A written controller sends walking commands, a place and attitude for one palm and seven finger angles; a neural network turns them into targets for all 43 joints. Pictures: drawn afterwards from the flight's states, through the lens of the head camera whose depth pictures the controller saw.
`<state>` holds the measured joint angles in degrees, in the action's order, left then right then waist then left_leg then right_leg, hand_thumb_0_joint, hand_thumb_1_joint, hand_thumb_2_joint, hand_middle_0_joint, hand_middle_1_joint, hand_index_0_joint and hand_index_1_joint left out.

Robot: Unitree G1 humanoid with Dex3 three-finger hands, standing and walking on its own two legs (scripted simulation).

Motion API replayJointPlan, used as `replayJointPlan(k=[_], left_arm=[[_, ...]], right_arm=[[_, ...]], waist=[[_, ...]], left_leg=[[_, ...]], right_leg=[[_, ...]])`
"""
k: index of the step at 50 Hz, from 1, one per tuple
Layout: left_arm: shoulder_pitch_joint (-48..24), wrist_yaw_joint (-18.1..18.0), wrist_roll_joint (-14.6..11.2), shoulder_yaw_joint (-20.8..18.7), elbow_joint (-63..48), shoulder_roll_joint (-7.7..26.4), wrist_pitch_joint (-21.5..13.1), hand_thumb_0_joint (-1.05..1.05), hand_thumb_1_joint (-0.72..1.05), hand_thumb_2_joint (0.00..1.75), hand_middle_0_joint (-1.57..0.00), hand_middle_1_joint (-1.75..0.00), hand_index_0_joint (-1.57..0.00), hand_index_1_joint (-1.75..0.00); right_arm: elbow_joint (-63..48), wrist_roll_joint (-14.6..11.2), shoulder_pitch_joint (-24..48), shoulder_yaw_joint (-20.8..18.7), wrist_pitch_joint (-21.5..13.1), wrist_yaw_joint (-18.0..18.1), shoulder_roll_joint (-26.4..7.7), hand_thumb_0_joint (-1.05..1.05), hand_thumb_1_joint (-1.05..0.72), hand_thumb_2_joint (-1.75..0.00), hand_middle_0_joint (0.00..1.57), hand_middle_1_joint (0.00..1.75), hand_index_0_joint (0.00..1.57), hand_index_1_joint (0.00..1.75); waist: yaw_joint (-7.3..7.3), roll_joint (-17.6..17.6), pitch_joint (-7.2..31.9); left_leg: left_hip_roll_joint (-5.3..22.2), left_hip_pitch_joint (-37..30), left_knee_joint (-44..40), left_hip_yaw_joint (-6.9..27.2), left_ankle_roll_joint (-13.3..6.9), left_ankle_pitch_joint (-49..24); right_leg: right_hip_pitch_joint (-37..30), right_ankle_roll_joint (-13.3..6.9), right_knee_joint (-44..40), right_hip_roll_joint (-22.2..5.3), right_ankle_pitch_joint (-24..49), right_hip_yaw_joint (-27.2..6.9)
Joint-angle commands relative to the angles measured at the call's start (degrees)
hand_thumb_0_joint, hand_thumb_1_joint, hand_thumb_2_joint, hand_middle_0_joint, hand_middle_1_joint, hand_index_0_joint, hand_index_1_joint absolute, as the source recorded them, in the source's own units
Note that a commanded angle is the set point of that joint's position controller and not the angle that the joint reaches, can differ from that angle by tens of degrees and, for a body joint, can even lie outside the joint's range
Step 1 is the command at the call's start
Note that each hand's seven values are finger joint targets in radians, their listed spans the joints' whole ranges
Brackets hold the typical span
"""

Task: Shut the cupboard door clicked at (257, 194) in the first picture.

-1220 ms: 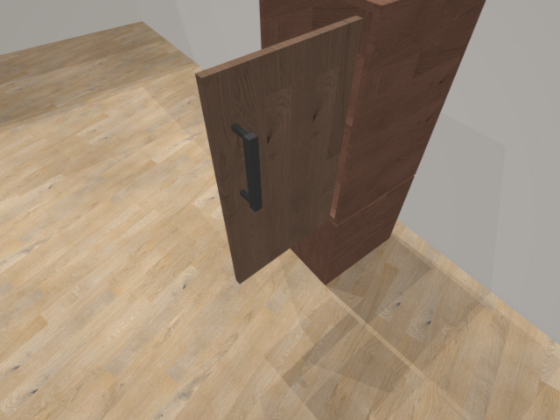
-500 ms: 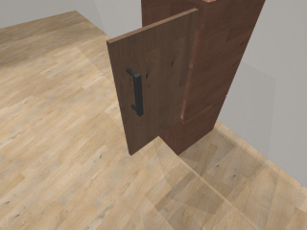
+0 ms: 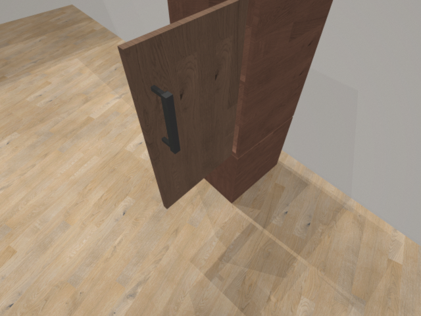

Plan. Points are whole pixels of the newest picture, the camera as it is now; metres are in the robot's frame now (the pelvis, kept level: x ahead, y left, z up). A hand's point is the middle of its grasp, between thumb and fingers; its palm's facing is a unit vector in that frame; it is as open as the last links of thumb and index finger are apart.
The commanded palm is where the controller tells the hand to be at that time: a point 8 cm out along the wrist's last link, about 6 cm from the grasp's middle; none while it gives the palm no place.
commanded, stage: walk to a spot facing it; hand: left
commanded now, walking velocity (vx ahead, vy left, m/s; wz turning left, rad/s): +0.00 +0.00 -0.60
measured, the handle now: (166, 121) +0.51 +0.14 +0.06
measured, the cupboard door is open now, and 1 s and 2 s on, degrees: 93 93 93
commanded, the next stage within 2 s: none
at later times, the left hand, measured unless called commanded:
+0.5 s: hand out of the picture +0.08 +0.15 -0.16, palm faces -0.20 -0.94 -0.28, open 7.4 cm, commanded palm none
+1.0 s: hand (169, 289) +0.20 +0.11 -0.16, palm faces -0.52 -0.82 -0.23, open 7.4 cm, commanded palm none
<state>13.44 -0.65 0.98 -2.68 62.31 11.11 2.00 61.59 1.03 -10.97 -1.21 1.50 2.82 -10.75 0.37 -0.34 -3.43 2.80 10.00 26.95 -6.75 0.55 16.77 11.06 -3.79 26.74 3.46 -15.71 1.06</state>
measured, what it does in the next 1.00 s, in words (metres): steps on the spot, turning right: right foot, then left foot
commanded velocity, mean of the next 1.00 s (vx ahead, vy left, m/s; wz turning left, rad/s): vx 0.00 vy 0.00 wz -0.60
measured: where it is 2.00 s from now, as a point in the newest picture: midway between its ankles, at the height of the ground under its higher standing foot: outside the picture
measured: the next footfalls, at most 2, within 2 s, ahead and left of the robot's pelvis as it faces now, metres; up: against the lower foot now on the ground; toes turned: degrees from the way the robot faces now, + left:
right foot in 0.32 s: +0.01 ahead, -0.15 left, +0.00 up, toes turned -11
left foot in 0.72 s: +0.08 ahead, +0.09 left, +0.00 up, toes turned -23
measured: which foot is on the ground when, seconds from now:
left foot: down 0.00-0.32, up 0.34-0.70, down 0.72-1.00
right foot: down 0.00-0.10, up 0.12-0.30, down 0.32-0.70, up 0.72-1.00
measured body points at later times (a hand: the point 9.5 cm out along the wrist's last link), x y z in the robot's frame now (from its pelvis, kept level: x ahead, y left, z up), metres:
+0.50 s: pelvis -0.02 -0.04 +0.00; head +0.04 -0.07 +0.44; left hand +0.09 +0.20 -0.14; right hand +0.02 -0.32 -0.15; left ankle -0.01 +0.11 -0.67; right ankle -0.03 -0.14 -0.74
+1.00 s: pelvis +0.00 -0.02 +0.00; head +0.06 -0.04 +0.45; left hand +0.23 +0.15 -0.15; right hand -0.08 -0.27 -0.14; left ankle +0.05 +0.10 -0.74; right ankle -0.07 -0.14 -0.70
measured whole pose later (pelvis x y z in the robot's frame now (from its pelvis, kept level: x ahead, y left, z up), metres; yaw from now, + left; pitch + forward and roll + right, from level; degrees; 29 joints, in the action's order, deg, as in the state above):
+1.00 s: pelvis +0.00 -0.02 +0.00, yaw -33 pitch +1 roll -2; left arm 8.2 2.3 1.2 -4.9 51.2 15.5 3.8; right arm 51.6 1.9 -12.1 -1.7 0.8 2.0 -11.8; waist 0.1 -0.1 -6.5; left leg 7.7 12.3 29.6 -7.8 1.8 17.7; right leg 23.7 2.6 46.7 -1.3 -24.6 2.5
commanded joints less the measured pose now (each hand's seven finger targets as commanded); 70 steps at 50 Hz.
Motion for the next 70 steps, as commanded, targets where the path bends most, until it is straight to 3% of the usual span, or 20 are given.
replayJointPlan(k=[1, 5, 7, 14, 16, 19, 24, 33, 34, 35, 36, 38, 42, 51, 52, 53, 54, 60, 67, 70], left_arm=[[0.1, -0.1, 0.3, -2.8, -5.4, 8.9, -0.5, 0.0, 0.9, 0.9, -0.2, -0.3, -0.2, -0.3], [-2.8, 0.7, 0.3, -2.8, -8.7, 5.6, 0.2, 0.0, 0.9, 0.9, -0.2, -0.3, -0.2, -0.3], [-3.5, 1.1, 0.6, -3.5, -10.0, 5.9, 0.9, 0.0, 0.9, 0.9, -0.2, -0.3, -0.2, -0.3], [4.0, 2.0, 0.6, -3.9, -9.1, 5.6, -0.1, 0.0, 0.9, 0.9, -0.2, -0.3, -0.2, -0.3], [7.0, 0.4, 1.0, -5.8, -9.1, 16.6, -1.1, 0.0, 0.9, 0.9, -0.2, -0.3, -0.2, -0.3], [1.1, -0.6, 0.8, -5.3, -11.3, 13.5, -0.8, 0.0, 0.9, 0.9, -0.2, -0.3, -0.2, -0.3], [1.3, -0.7, 1.0, -4.6, -11.8, 12.6, -1.4, 0.0, 0.9, 0.9, -0.2, -0.3, -0.2, -0.3], [-1.1, -0.3, 0.5, -4.6, -13.0, 12.3, -0.4, 0.0, 0.9, 0.9, -0.2, -0.3, -0.2, -0.3], [-1.7, -0.2, 0.1, -4.1, -13.7, 10.1, -0.3, 0.0, 0.9, 0.9, -0.2, -0.3, -0.2, -0.3], [-0.8, 0.5, -0.7, -3.4, -14.9, 6.4, -0.2, 0.0, 0.9, 0.9, -0.2, -0.3, -0.2, -0.3], [-3.3, 0.9, 0.0, -3.4, -15.7, 7.6, -0.3, 0.0, 0.9, 0.9, -0.2, -0.3, -0.2, -0.3], [-2.9, 1.8, 0.9, -4.2, -15.2, 8.6, 0.1, 0.0, 0.9, 0.9, -0.2, -0.3, -0.2, -0.3], [-2.0, 2.6, 0.3, -3.5, -14.4, 6.7, 0.6, 0.0, 0.9, 0.9, -0.2, -0.3, -0.2, -0.3], [-3.2, 3.0, 0.2, -2.8, -15.1, 6.7, -0.3, 0.0, 0.9, 0.9, -0.2, -0.3, -0.2, -0.3], [0.9, 2.7, 0.5, -3.3, -13.8, 9.4, -0.8, 0.0, 0.9, 0.9, -0.2, -0.3, -0.2, -0.3], [4.5, 1.6, 1.2, -4.7, -12.9, 16.5, -1.4, 0.0, 0.9, 0.9, -0.2, -0.3, -0.2, -0.3], [7.6, 0.7, 0.3, -5.4, -12.0, 19.7, -1.3, 0.0, 0.9, 0.9, -0.2, -0.3, -0.2, -0.3], [-4.4, -0.3, 0.5, -3.7, -15.6, 13.4, -0.9, 0.0, 0.9, 0.9, -0.2, -0.3, -0.2, -0.3], [-2.7, 0.7, 0.8, -4.2, -15.1, 14.4, -1.0, 0.0, 0.9, 0.9, -0.2, -0.3, -0.2, -0.3], [-5.9, 1.3, 0.4, -3.9, -15.7, 12.2, -1.0, 0.0, 0.9, 0.9, -0.2, -0.3, -0.2, -0.3]], right_arm=[[-3.3, 0.0, -4.1, -2.4, -0.5, 0.7, -7.4, 0.0, -0.9, -0.9, 0.2, 0.3, 0.2, 0.3], [-4.1, 0.6, -5.9, -3.6, -1.4, 1.0, -11.0, 0.0, -0.9, -0.9, 0.2, 0.3, 0.2, 0.3], [-5.0, 0.9, -5.1, -3.2, -1.8, 1.1, -10.9, 0.0, -0.9, -0.9, 0.2, 0.3, 0.2, 0.3], [-7.9, 0.7, 0.4, -4.2, -1.0, 0.0, -12.6, 0.0, -0.9, -0.9, 0.2, 0.3, 0.2, 0.3], [-12.0, -0.2, 3.3, -3.2, -0.3, -0.9, -6.5, 0.0, -0.9, -0.9, 0.2, 0.3, 0.2, 0.3], [-12.2, -0.3, 5.3, -3.7, 0.1, -1.3, -7.4, 0.0, -0.9, -0.9, 0.2, 0.3, 0.2, 0.3], [-12.1, -0.7, 5.1, -3.1, -0.3, -1.4, -5.3, 0.0, -0.9, -0.9, 0.2, 0.3, 0.2, 0.3], [-12.7, -1.5, 1.1, -3.0, -1.2, -0.3, -6.6, 0.0, -0.9, -0.9, 0.2, 0.3, 0.2, 0.3], [-12.0, -1.2, -1.2, -3.4, -1.7, 0.0, -8.5, 0.0, -0.9, -0.9, 0.2, 0.3, 0.2, 0.3], [-12.2, -0.2, -2.9, -4.2, -2.5, 0.3, -14.3, 0.0, -0.9, -0.9, 0.2, 0.3, 0.2, 0.3], [-12.7, 0.2, -4.2, -4.6, -2.1, 0.7, -16.9, 0.0, -0.9, -0.9, 0.2, 0.3, 0.2, 0.3], [-14.0, 1.0, -0.5, -3.3, -2.3, 0.9, -13.0, 0.0, -0.9, -0.9, 0.2, 0.3, 0.2, 0.3], [-14.6, 0.8, 0.9, -2.7, -2.4, 0.8, -10.8, 0.0, -0.9, -0.9, 0.2, 0.3, 0.2, 0.3], [-12.7, 0.5, -3.6, -4.4, -1.4, -0.6, -14.3, 0.0, -0.9, -0.9, 0.2, 0.3, 0.2, 0.3], [-13.1, 0.0, -2.9, -4.5, -1.4, -0.9, -13.6, 0.0, -0.9, -0.9, 0.2, 0.3, 0.2, 0.3], [-15.0, -0.7, -2.5, -3.4, -1.2, -1.3, -8.9, 0.0, -0.9, -0.9, 0.2, 0.3, 0.2, 0.3], [-17.2, -0.5, 1.5, -2.7, -0.5, -1.0, -8.3, 0.0, -0.9, -0.9, 0.2, 0.3, 0.2, 0.3], [-13.2, -0.3, -0.5, -3.0, 0.6, -1.8, -7.5, 0.0, -0.9, -0.9, 0.2, 0.3, 0.2, 0.3], [-14.5, -0.3, -0.4, -3.0, -0.8, -2.1, -7.2, 0.0, -0.9, -0.9, 0.2, 0.3, 0.2, 0.3], [-11.9, -0.2, -8.8, -3.1, -2.4, -1.7, -8.2, 0.0, -0.9, -0.9, 0.2, 0.3, 0.2, 0.3]], waist=[[-1.14, 1.6, 2.7], [-1.86, -12.7, 1.8], [-0.91, -9.2, 0.6], [3.24, -3.8, 3.3], [5.46, 22.4, 2.4], [2.81, 12.7, 2.4], [1.69, 5.4, 7.1], [-1.45, 8.0, 7.0], [-2.66, 2.8, 8.0], [-2.91, -14.2, 8.7], [-3.73, -16.0, 7.0], [-0.96, -6.1, 3.1], [0.39, -12.3, 5.3], [0.04, -10.7, 6.1], [2.32, -5.8, 7.9], [4.06, 14.5, 9.9], [6.43, 18.3, 10.2], [-0.19, 10.1, 5.3], [0.72, 11.7, 4.7], [-4.14, 7.7, 4.3]], left_leg=[[6.1, -2.4, 0.6, 3.5, -1.2, -7.6], [21.3, -5.4, -10.8, 15.8, -10.1, -16.2], [23.1, -4.0, -11.0, 14.2, -12.2, -21.5], [14.0, 3.5, 6.6, -2.0, -2.8, -14.5], [0.1, 22.1, 33.7, -2.5, 3.2, 20.9], [2.8, 23.9, 41.5, 7.1, 2.3, 12.8], [-0.2, 17.9, 29.2, 5.9, 3.3, 9.0], [-2.6, 1.2, 2.9, 7.0, 2.0, -0.2], [1.6, -7.9, -4.7, 9.8, 1.0, -3.4], [17.0, -13.7, -12.2, 26.3, -4.0, -5.5], [26.1, -9.4, -12.2, 32.2, -9.9, -15.5], [21.5, -2.6, -10.1, 23.4, -11.4, -25.5], [13.6, -5.7, -4.6, 8.5, -7.5, -36.0], [14.9, -2.1, 3.8, 2.5, -3.6, -29.8], [13.1, 3.9, 10.7, 0.1, -0.9, -23.1], [5.1, 18.2, 24.5, -5.1, 3.0, 1.7], [1.3, 23.8, 35.9, 0.7, 3.8, 22.6], [2.4, 18.9, 35.5, 5.2, 4.2, 6.7], [-0.9, 11.7, 16.6, 3.9, 3.5, 8.7], [-1.4, -7.3, -0.9, 3.0, 2.4, 3.9]], right_leg=[[4.6, -1.4, -1.2, -10.1, 20.9, -12.2], [15.6, 2.5, 23.0, -2.0, -9.1, -2.0], [18.3, 3.4, 33.0, -3.9, -15.6, -4.0], [-0.9, 3.2, 4.0, -4.1, 3.2, 3.1], [-5.2, -6.9, -9.9, -24.5, 28.7, -31.5], [-0.3, -9.3, -9.2, -20.1, 9.0, -28.3], [-4.3, -7.8, -4.1, -15.6, 26.7, -22.1], [5.1, -3.7, -0.2, -11.4, 23.7, -25.7], [12.5, -0.7, 3.6, -7.2, 15.4, -21.8], [22.4, 3.2, 14.2, 0.9, -6.0, -12.6], [24.1, 5.6, 27.8, 0.6, -20.7, -5.8], [23.8, 6.6, 40.2, -2.1, -14.4, -6.1], [22.3, 7.7, 38.3, -3.8, -10.4, -1.9], [2.8, 4.1, 4.0, -2.7, 0.6, 4.9], [-6.7, 2.7, -2.4, -5.3, 10.0, 1.8], [-16.9, -2.5, -6.9, -20.0, 27.7, -18.0], [-14.6, -8.9, -5.6, -28.1, 42.8, -26.9], [0.6, -6.2, -6.4, -15.9, 18.3, -15.2], [3.6, -7.2, -9.5, -14.4, -7.1, -23.6], [17.9, -3.4, -5.1, -9.4, -19.0, -21.4]])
